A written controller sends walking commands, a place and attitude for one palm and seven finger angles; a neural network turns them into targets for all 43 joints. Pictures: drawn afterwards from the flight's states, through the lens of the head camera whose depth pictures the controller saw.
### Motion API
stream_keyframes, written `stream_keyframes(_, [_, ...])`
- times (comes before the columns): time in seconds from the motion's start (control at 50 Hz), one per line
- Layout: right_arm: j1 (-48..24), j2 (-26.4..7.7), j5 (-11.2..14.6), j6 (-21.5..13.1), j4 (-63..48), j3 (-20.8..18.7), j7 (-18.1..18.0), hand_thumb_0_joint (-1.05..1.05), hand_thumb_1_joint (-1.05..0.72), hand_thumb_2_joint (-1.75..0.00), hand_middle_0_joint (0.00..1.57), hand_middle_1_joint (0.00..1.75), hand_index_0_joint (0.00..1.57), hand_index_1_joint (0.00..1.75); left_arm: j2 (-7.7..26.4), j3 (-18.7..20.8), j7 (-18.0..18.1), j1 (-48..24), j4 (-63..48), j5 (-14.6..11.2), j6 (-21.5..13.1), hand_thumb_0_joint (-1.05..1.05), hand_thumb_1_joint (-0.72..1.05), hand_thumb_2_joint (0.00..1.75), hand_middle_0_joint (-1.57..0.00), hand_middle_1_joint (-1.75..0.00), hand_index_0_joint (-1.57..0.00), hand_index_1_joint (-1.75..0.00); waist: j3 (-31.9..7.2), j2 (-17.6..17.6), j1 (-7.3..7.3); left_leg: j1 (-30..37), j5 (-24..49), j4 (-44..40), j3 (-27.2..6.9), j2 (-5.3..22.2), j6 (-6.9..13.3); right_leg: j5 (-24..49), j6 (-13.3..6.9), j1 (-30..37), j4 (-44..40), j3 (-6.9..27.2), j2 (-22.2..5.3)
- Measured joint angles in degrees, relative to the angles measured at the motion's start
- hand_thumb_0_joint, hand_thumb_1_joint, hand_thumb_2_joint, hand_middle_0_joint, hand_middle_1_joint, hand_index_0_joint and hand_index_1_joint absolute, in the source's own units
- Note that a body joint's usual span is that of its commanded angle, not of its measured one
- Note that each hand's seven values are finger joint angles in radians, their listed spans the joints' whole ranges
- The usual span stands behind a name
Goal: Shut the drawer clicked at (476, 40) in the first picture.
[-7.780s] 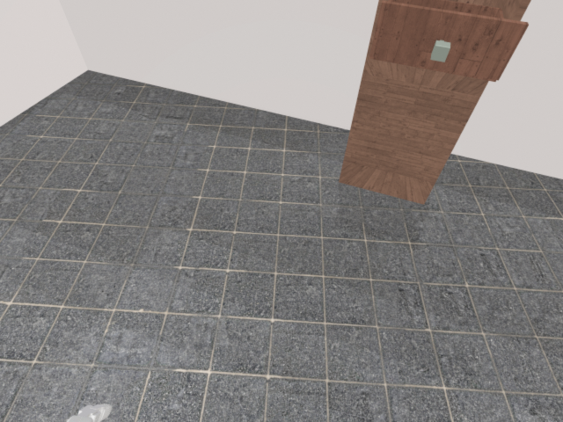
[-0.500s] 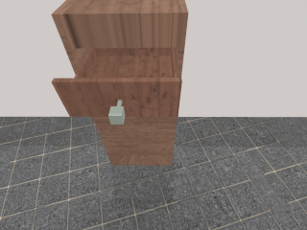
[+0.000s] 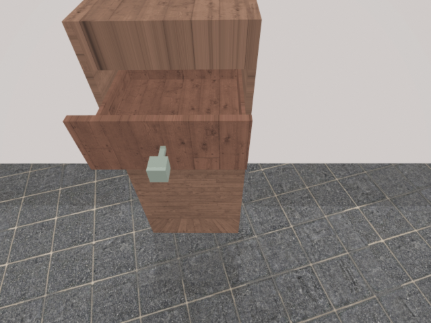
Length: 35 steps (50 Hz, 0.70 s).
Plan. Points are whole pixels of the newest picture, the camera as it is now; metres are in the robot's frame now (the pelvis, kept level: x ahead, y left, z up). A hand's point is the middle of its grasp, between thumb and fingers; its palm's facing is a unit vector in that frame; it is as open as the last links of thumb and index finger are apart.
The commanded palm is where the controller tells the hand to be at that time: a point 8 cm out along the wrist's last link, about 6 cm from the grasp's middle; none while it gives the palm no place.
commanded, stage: raise the hand and make a fist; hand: left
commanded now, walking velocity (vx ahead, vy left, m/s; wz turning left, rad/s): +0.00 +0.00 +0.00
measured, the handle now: (160, 161) +0.42 +0.15 +0.05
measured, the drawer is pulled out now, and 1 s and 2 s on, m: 0.19 0.19 0.19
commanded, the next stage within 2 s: bring the fist close to the handle in 1.96 s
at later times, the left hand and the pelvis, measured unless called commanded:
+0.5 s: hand (130, 316) +0.14 +0.16 -0.02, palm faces +0.06 -1.00 +0.05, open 5.9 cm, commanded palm +0.13 +0.21 -0.01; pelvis -0.03 +0.01 -0.06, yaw +2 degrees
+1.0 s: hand (124, 262) +0.20 +0.16 +0.06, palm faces +0.03 -1.00 -0.02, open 3.5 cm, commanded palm +0.17 +0.21 +0.07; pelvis -0.01 +0.03 -0.04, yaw +1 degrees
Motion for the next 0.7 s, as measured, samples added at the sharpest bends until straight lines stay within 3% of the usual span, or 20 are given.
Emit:
stream_keyframes(0.08, [-0.62, -0.27, 0.13, 0.08, -0.26, -0.13, 0.16, 0.0, -0.91, -0.9, 0.2, 0.3, 0.2, 0.3, -0.32, -0.09, 0.45, 0.47, 0.17, 0.2, -0.41, 0.01, 0.93, 0.9, -0.2, -0.3, -0.2, -0.3, -0.06, 0.14, 0.26, -0.99, -0.4, 1.27, -0.14, 0.4, -0.12, 0.19, 0.14, -0.13, -0.43, -0.25, 0.28])
stream_keyframes(0.1, [0.03, -0.82, 0.75, -0.19, -2.52, 0.05, -0.24, 0.0, -0.92, -0.9, 0.2, 0.3, 0.2, 0.3, -0.3, 0.56, 0.78, 3.27, -8.13, -2.25, 2.52, 0.01, 0.94, 0.9, -0.2, -0.3, -0.2, -0.3, 0.22, 0.25, 0.52, -1.56, -1.17, 2.13, -0.57, 0.55, 0.08, 0.14, 0.24, -0.74, 0.17, -0.18, 0.51])
stream_keyframes(0.12, [1.29, -1.46, 1.24, -2.25, -5.2, 0.04, -1.05, 0.01, -0.92, -0.9, 0.2, 0.3, 0.2, 0.3, 0.04, 1.1, 1.32, 6.76, -18.61, -3.95, 3.3, 0.02, 0.95, 0.9, -0.2, -0.3, -0.21, -0.3, 0.27, 0.09, 1.07, -1.77, -1.31, 2.39, -0.49, 0.41, -0.19, -0.21, 0.21, -1.36, 1.14, 0.09, 0.39])
stream_keyframes(0.18, [3.12, -4.35, 2.76, -9.23, -11.99, -0.95, -2.74, 0.02, -0.93, -0.9, 0.2, 0.3, 0.2, 0.3, 0.31, 0.6, 3.91, 12.1, -41.97, -7.97, -0.54, 0.03, 0.95, 0.9, -0.22, -0.32, -0.22, -0.32, -1.01, 0.93, 0.71, -3.71, -1.73, 4.46, -1.37, -0.57, 0.35, -1.67, 0.5, -3.08, 3.82, -0.72, -0.77])
stream_keyframes(0.26, [-0.68, -7.64, 1.91, -13.87, -19.92, -2.85, -1.85, 0.02, -0.92, -0.9, 0.2, 0.3, 0.2, 0.3, -0.59, 2.35, 0.31, 8.23, -54.72, -10.86, -12.07, 0.02, 0.94, 0.9, -0.26, -0.37, -0.26, -0.37, -4.53, 0.73, -0.74, -12.01, -3.95, 11.81, -2.11, -1.46, 0.9, -4.33, 0.88, -11.08, 11.2, -1.61, -2.2])
stream_keyframes(0.34, [-6.38, -8.56, 1.11, -14.84, -28.11, -4.74, 1.13, 0.01, -0.92, -0.9, 0.2, 0.3, 0.2, 0.3, -2.3, 3.33, -9.91, 6.45, -59.11, -12.96, -26.97, 0.01, 0.92, 0.9, -0.32, -0.43, -0.32, -0.43, -7.71, -1.66, -0.62, -21.55, -8.11, 21.86, -0.76, -1.03, 0.77, -7.95, 0.57, -21.22, 21.4, -0.47, -2.34])
stream_keyframes(0.38, [-8.64, -8.72, 1.29, -13.73, -32.13, -5.34, 2.1, 0.01, -0.91, -0.9, 0.2, 0.3, 0.2, 0.3, -2.6, 2.76, -13.85, 7.96, -60.86, -12.61, -29.68, 0.01, 0.92, 0.9, -0.35, -0.47, -0.35, -0.47, -8.3, -2.79, -0.12, -25.01, -10.09, 26.3, -0.35, -0.81, 1.12, -9.73, 0.31, -24.86, 25.82, -0.14, -2.34])
stream_keyframes(0.44, [-10.37, -8.8, 1.72, -11.36, -37.35, -5.55, 2.18, 0.01, -0.91, -0.9, 0.2, 0.3, 0.2, 0.3, -2.31, 1.0, -14.81, 12.35, -64.05, -11.67, -26.04, 0.01, 0.91, 0.9, -0.41, -0.53, -0.41, -0.53, -8.56, -3.47, 1.13, -28.0, -11.89, 30.56, -0.55, -0.76, 0.72, -11.56, 0.33, -27.65, 29.79, -0.33, -2.55])
stream_keyframes(0.5, [-10.45, -8.03, 1.64, -9.75, -40.79, -4.86, 1.67, 0.01, -0.91, -0.9, 0.2, 0.3, 0.2, 0.3, -1.61, 0.19, -11.41, 16.2, -66.64, -10.53, -22.42, 0.01, 0.9, 0.9, -0.47, -0.59, -0.47, -0.59, -8.47, -3.27, 2.27, -30.08, -13.15, 33.25, -1.67, -0.74, 1.17, -12.44, 0.4, -28.81, 31.35, -1.47, -2.69])
stream_keyframes(0.54, [-9.85, -7.27, 1.31, -9.53, -41.84, -3.75, 1.4, 0.01, -0.91, -0.9, 0.2, 0.3, 0.2, 0.3, -1.05, -0.02, -8.69, 17.28, -68.84, -9.81, -22.0, 0.01, 0.9, 0.9, -0.51, -0.64, -0.51, -0.64, -8.14, -2.68, 2.8, -31.29, -13.6, 34.72, -2.79, -0.66, 1.2, -12.67, 0.44, -29.16, 31.76, -2.6, -2.71])
stream_keyframes(0.58, [-9.16, -6.41, 1.01, -9.66, -41.62, -2.12, 1.28, 0.01, -0.91, -0.9, 0.2, 0.3, 0.2, 0.3, -0.33, -0.26, -7.14, 16.47, -71.22, -9.35, -22.97, 0.02, 0.9, 0.9, -0.55, -0.68, -0.55, -0.68, -7.78, -2.0, 3.12, -32.45, -13.94, 36.07, -3.81, -0.61, 1.21, -12.82, 0.46, -29.53, 32.13, -3.63, -2.73])
stream_keyframes(0.64, [-8.02, -4.88, 1.11, -9.78, -39.58, 0.54, 1.22, 0.01, -0.91, -0.9, 0.2, 0.3, 0.2, 0.3, 0.33, -0.95, -7.53, 12.09, -73.29, -9.35, -23.69, 0.02, 0.9, 0.9, -0.61, -0.74, -0.61, -0.74, -7.13, -0.74, 3.13, -33.28, -14.13, 37.11, -4.79, -0.54, 1.27, -12.69, 0.52, -29.55, 32.05, -4.62, -2.69])
stream_keyframes(0.7, [-6.16, -3.28, 1.64, -9.1, -37.28, 2.77, 1.04, 0.01, -0.9, -0.9, 0.2, 0.3, 0.21, 0.3, 0.96, -1.77, -9.23, 6.7, -73.4, -9.41, -20.07, 0.02, 0.9, 0.9, -0.67, -0.81, -0.67, -0.81, -6.46, 0.3, 2.54, -32.39, -13.59, 36.02, -4.75, -0.56, 1.43, -11.96, 0.7, -28.53, 30.65, -4.56, -2.62])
